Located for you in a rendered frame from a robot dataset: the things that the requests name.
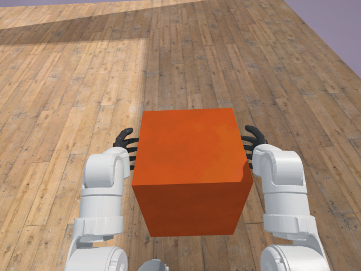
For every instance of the robot left upper arm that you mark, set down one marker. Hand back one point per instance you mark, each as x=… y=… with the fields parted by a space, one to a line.
x=98 y=259

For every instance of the left robot forearm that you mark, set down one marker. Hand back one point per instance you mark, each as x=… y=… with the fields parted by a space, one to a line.
x=100 y=206

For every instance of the robot right upper arm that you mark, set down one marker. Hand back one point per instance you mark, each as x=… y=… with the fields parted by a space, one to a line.
x=292 y=257

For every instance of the carton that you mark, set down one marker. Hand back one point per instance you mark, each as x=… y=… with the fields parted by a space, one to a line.
x=191 y=174

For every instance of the robot left hand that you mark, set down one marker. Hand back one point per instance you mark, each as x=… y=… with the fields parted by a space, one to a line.
x=122 y=142

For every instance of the right robot forearm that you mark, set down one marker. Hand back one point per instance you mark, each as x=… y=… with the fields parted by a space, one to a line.
x=286 y=204

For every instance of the robot right hand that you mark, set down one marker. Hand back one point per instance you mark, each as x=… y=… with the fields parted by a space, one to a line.
x=255 y=141

